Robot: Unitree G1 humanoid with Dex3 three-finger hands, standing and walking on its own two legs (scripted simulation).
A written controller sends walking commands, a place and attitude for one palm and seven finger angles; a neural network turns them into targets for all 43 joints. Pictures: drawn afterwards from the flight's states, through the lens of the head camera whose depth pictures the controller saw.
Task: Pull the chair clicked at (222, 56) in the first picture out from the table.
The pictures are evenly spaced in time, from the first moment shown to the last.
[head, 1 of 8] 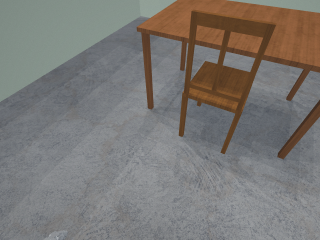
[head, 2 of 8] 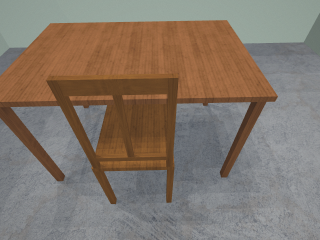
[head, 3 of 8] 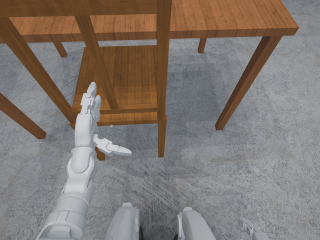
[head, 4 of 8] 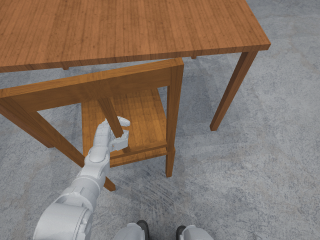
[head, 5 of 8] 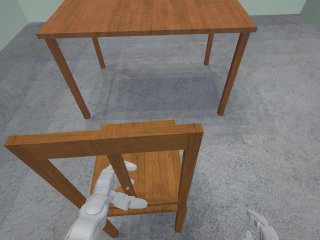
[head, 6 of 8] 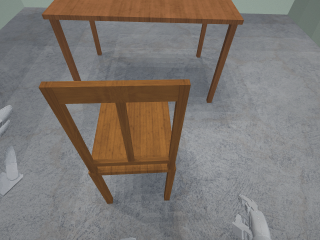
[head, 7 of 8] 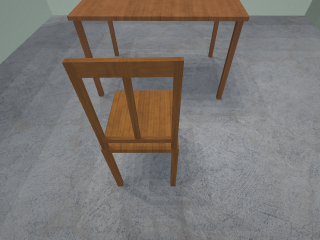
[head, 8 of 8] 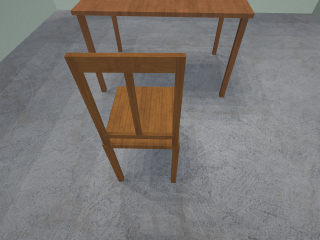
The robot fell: no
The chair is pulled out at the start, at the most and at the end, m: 0.00 0.70 0.70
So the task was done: yes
